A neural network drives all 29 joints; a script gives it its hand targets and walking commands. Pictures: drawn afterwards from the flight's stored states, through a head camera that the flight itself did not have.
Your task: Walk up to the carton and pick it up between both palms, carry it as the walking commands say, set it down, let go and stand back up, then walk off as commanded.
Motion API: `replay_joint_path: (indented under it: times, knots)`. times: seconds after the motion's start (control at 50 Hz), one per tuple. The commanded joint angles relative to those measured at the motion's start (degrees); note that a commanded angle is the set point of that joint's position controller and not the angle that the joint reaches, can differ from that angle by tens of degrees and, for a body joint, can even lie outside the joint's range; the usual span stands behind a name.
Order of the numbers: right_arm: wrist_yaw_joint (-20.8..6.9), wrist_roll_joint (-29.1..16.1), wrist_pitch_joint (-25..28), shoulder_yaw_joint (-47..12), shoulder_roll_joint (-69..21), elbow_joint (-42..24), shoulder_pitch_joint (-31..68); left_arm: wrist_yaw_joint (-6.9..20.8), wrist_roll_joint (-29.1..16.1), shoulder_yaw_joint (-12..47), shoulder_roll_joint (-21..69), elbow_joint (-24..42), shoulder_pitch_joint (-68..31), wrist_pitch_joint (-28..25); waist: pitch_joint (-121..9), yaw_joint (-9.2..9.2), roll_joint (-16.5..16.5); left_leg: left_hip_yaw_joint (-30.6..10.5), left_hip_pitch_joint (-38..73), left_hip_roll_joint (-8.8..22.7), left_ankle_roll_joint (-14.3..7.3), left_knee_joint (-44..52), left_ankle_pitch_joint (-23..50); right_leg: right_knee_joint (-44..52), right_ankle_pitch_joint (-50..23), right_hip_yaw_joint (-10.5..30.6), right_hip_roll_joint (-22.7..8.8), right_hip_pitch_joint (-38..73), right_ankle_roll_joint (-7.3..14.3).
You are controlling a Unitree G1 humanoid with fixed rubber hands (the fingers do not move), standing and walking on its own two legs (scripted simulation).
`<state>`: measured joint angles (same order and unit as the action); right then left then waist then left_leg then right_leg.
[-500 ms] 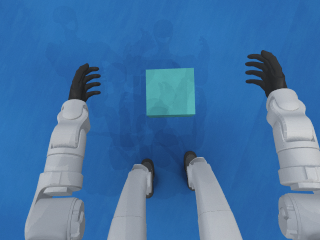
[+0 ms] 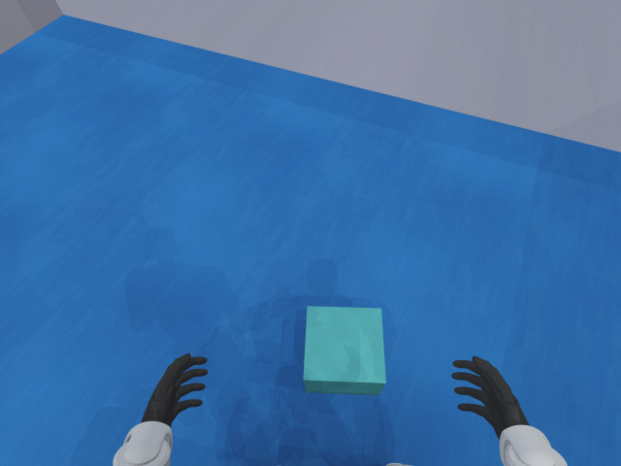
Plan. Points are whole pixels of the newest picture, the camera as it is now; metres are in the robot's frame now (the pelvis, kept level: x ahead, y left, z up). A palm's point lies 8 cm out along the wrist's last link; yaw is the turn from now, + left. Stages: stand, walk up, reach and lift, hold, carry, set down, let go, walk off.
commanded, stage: let go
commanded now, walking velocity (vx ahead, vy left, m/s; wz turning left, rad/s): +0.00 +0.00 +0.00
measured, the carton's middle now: (343, 350) +0.46 -0.05 -0.68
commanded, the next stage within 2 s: stand in 0.44 s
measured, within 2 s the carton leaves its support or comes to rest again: neither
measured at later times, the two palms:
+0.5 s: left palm (175, 424) +0.19 +0.21 -0.07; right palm (536, 410) +0.20 -0.25 -0.06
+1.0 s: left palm (127, 452) +0.15 +0.26 -0.07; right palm (593, 431) +0.17 -0.31 -0.06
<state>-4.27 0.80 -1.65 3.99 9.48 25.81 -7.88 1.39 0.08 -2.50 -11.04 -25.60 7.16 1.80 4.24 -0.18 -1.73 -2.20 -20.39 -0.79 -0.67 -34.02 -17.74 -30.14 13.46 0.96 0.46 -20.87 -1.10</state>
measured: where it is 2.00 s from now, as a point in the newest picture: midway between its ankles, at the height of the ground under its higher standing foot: outside the picture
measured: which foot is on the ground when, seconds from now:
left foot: down 0.00-1.00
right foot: down 0.00-1.00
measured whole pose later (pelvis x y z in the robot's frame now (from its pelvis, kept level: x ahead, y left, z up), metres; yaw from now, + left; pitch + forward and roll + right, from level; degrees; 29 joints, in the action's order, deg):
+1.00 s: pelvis +0.04 -0.03 +0.00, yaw +1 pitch -1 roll +0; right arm 0.2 2.2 1.0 3.5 18.9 40.1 -14.5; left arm -0.4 2.7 -3.7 -18.3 -43.0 14.8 -1.7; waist -6.9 0.0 -0.5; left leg -3.3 -8.0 0.6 1.1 -28.9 -19.7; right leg -28.7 17.5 -0.2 1.7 -9.9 1.2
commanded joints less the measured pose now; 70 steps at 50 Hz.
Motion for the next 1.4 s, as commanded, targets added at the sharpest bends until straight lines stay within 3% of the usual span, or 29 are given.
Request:
replay_joint_path:
  times: [0.0, 0.08, 0.14, 0.2, 0.28, 0.32, 0.34, 0.36, 0.4, 0.42, 0.44, 0.46, 0.48, 0.56, 0.58, 0.62, 0.66, 0.84, 0.88, 0.98, 1.0, 1.04, 1.1, 1.16, 1.18, 1.22, 1.26, 1.34, 1.38]
  knots:
    - [0.59, 1.53, -0.92, 2.04, 9.15, -6.37, -6.11, 1.12, 0.24, -0.83, -5.24, 6.09, 4.23, 0.65, -8.52, -1.60, 2.22, -0.08, 7.03, 0.15, 1.77, 14.18, 11.92, 5.78, -8.53, -1.55, 4.12, 18.39, 0.31]
    - [-0.56, 1.07, -3.98, -0.11, 8.27, -7.54, 1.99, 1.96, -0.07, -0.51, -5.78, 5.61, 0.06, 3.89, 3.51, -0.47, 4.35, -0.27, 2.46, 2.18, 1.26, 17.17, -3.11, 5.67, 1.91, -3.12, 2.86, 17.34, 0.02]
    - [-1.16, 0.33, -6.30, -1.74, 7.83, -6.71, 2.75, 2.75, -0.23, -0.10, -5.24, 5.00, -0.45, 5.85, 5.69, 1.22, 1.23, 0.78, 1.36, 2.11, 1.40, 17.82, -6.09, 5.68, 1.95, -3.08, 2.86, 19.97, 0.38]
    - [-1.15, 1.06, -7.17, -1.85, 8.04, -9.59, 1.28, 3.08, 0.08, -0.59, -5.23, 5.77, 0.89, 6.43, 6.28, 0.25, 4.17, 1.91, 3.70, 1.45, 0.95, 15.19, -0.80, 6.06, -0.69, -2.35, 2.25, 18.51, 0.38]
    - [-0.08, 2.35, -6.29, 2.01, 9.37, -10.27, -0.03, 2.79, 1.73, -2.84, -7.65, 8.32, 0.97, 5.52, 1.20, 0.83, 2.48, 2.20, 8.56, -0.92, 1.87, 12.10, 11.73, 6.17, -9.94, -1.28, 3.09, 19.75, 0.12]
    - [0.24, 2.07, -5.94, 1.69, 8.88, -8.84, -3.41, 2.58, 2.06, -2.51, -6.78, 10.96, 2.37, 5.01, -2.10, 0.18, -1.04, 1.48, 11.85, -1.26, 1.79, 11.48, 17.48, 5.81, -15.30, -0.88, 2.72, 20.09, 0.22]
    - [0.39, 1.71, -5.85, 1.43, 8.23, -7.90, -4.27, 2.23, 2.37, -3.21, -7.21, 9.05, 4.65, 5.14, -4.77, 1.53, 1.69, 0.87, 14.18, -1.74, 1.57, 11.28, 20.28, 5.89, -17.73, -1.09, 2.74, 20.36, -0.07]
    - [0.75, 0.50, -6.43, 0.00, 8.20, -7.21, -4.50, 1.62, 2.96, -3.56, -6.56, 8.12, 4.98, 4.85, -3.70, 1.81, -1.59, 0.57, 14.34, -1.15, 1.64, 11.42, 21.54, 5.43, -16.90, -0.72, 2.85, 19.64, 0.18]
    - [1.98, 0.60, -7.01, -0.33, 9.39, -7.48, -4.73, 1.15, 0.39, -1.16, -6.28, 8.42, 4.00, 3.68, -4.09, 1.32, -1.12, 1.47, 13.70, -1.06, 1.99, 9.87, 23.42, 3.82, -20.42, -0.25, 2.94, 19.10, 0.23]
    - [3.72, 0.09, -3.55, 1.91, 14.51, 0.07, -2.05, -1.06, 1.11, -4.08, -13.18, -1.44, 5.86, 2.33, -15.40, 0.67, -1.34, 1.37, 10.71, 2.35, 2.23, 5.59, 25.31, 2.44, -28.01, 1.39, -2.72, 18.44, 0.47]
    - [4.33, 0.15, -1.98, 2.06, 16.01, -0.03, -1.70, -1.81, 1.69, -3.79, -14.94, -2.25, 6.62, 1.45, -16.53, 1.51, -1.31, -0.40, 11.96, 2.14, 1.96, 5.34, 23.56, 2.60, -25.84, 3.25, -3.68, 18.90, 0.72]
    - [4.46, 0.50, -1.16, 3.22, 16.68, 1.10, -1.65, -1.82, 2.47, -3.49, -15.40, -2.81, 4.08, 0.29, -15.97, -0.65, -2.43, -0.79, 13.27, 3.00, 1.31, 5.59, 21.54, 3.43, -22.69, 3.04, -4.40, 16.83, 0.81]
    - [4.34, 0.22, -0.62, 2.84, 15.81, 1.31, -1.46, -1.70, 2.08, -3.28, -14.53, -3.42, 3.20, -0.46, -15.64, -0.35, 0.78, -1.28, 13.75, 3.26, 1.19, 6.73, 18.73, 3.43, -20.35, 3.65, -4.58, 14.93, 1.15]
    - [4.34, 1.14, 1.43, 2.34, 15.54, 4.22, -2.10, -2.01, 2.66, -3.05, -13.11, -6.73, 4.53, -2.48, -11.73, 0.23, 0.39, -2.66, 11.68, 3.50, 0.83, 7.24, 18.72, 4.79, -19.01, 3.86, -4.35, 11.28, 0.99]
    - [4.35, 1.01, 1.44, 2.11, 15.14, 4.94, -1.71, -1.96, 2.60, -2.63, -14.22, -7.47, 2.35, -2.45, -9.65, 0.22, 4.51, -2.55, 10.87, 4.44, 1.01, 7.00, 20.13, 5.25, -19.03, 2.46, -3.96, 10.37, 0.39]
    - [4.54, 1.05, 1.80, 1.95, 14.71, 5.63, -1.95, -2.04, 3.11, -2.41, -13.74, -9.29, 2.97, -3.04, -11.23, -0.38, 2.02, -2.28, 9.99, 4.12, 0.38, 6.95, 21.77, 4.62, -22.22, 3.22, -4.70, 12.53, 1.03]
    - [4.15, 0.58, 2.02, 1.69, 16.43, 6.78, -2.99, -1.95, 2.72, -3.25, -15.63, -10.29, 5.02, -3.10, -8.72, 0.12, 3.62, -1.59, 9.77, 3.76, -0.01, 5.79, 23.16, 4.76, -26.19, 3.63, -4.54, 11.69, 1.63]
    - [4.68, 1.57, 3.34, 2.43, 20.12, 8.90, -2.33, -1.98, 2.47, -3.71, -17.11, -11.99, 3.29, -4.54, -2.44, 0.04, 3.66, -4.75, 7.84, 4.54, -0.21, 10.47, 17.48, 6.80, -15.83, 4.36, -4.86, 7.91, 2.26]
    - [4.59, 1.26, 3.53, 2.14, 19.05, 8.82, -2.79, -2.04, 2.71, -4.25, -18.01, -12.04, 3.82, -4.47, -2.33, 0.50, -2.26, -4.44, 5.99, 4.44, -0.36, 10.29, 14.58, 7.60, -13.58, 5.30, -5.02, 8.80, 2.90]
    - [4.70, 1.04, 3.80, 1.64, 19.69, 10.48, -2.57, -2.05, 1.95, -3.51, -18.08, -12.65, 2.82, -4.93, -7.65, 0.47, 2.80, -4.21, 8.44, 5.05, -0.42, 9.87, 16.51, 5.94, -16.71, 5.39, -5.33, 10.72, 3.55]
    - [4.91, 0.91, 4.01, 1.13, 19.26, 11.25, -2.42, -1.93, 1.82, -3.31, -17.28, -13.60, 2.77, -4.93, -7.56, 0.25, 0.13, -4.71, 8.42, 4.85, -0.54, 9.97, 14.80, 7.08, -15.19, 6.22, -5.59, 11.33, 2.93]
    - [4.83, 0.96, 3.92, 0.52, 18.86, 11.89, -2.50, -1.90, 1.98, -3.21, -18.25, -14.78, 2.35, -4.58, -8.21, 0.85, 2.09, -4.92, 8.37, 5.20, -0.72, 10.76, 12.40, 6.91, -12.55, 5.99, -5.09, 12.11, 3.20]
    - [5.02, 1.18, 4.49, 0.24, 19.63, 13.24, -2.00, -1.82, 2.08, -2.71, -18.07, -15.86, 3.10, -4.87, -7.06, 0.66, -0.38, -5.13, 6.40, 4.80, -0.99, 12.12, 8.98, 7.16, -8.29, 6.40, -5.45, 11.19, 3.89]
    - [4.92, 1.46, 4.52, 0.40, 20.19, 14.89, -2.41, -1.56, 2.35, -2.66, -18.36, -17.51, 2.69, -4.69, -4.60, 0.80, -0.08, -6.73, 4.47, 5.03, -0.77, 14.11, 4.43, 7.55, -5.72, 6.30, -4.97, 10.98, 2.77]
    - [4.85, 1.22, 4.72, 0.11, 19.79, 15.39, -1.52, -1.33, 1.92, -2.57, -18.66, -17.86, 3.13, -4.16, -5.95, 0.64, 2.56, -6.65, 5.89, 5.73, -0.64, 14.17, 5.20, 7.55, -4.19, 5.23, -4.43, 10.38, 2.36]
    - [5.15, 1.21, 4.80, 0.17, 20.05, 16.80, -2.38, -1.40, 2.08, -2.28, -18.12, -19.42, 4.42, -4.68, -1.28, 1.66, 0.20, -7.17, 3.41, 5.54, -1.33, 14.61, 3.56, 8.04, -3.74, 6.99, -5.02, 9.21, 3.08]
    - [4.75, 1.05, 4.53, 0.21, 20.72, 17.70, -3.67, -1.28, 1.64, -1.84, -18.50, -19.89, 3.84, -4.67, -1.46, 0.20, 1.38, -6.91, 4.67, 5.37, -0.67, 14.96, 4.37, 8.95, -4.50, 6.01, -4.98, 9.29, 3.21]
    - [4.62, 1.19, 4.74, -0.23, 20.67, 19.57, -2.22, -1.34, 2.17, -1.97, -19.20, -21.14, 2.31, -4.84, -2.21, 0.41, 3.17, -7.10, 6.76, 5.31, -0.93, 14.50, 5.07, 9.47, -1.68, 6.42, -4.87, 7.98, 2.87]
    - [4.71, 0.99, 4.98, -0.37, 21.27, 20.23, -1.11, -1.32, 1.25, -1.98, -19.10, -21.51, 2.39, -4.54, -1.13, 0.92, -0.35, -6.33, 6.24, 5.51, -0.66, 15.71, 4.38, 10.24, -0.90, 7.15, -5.54, 7.94, 2.86]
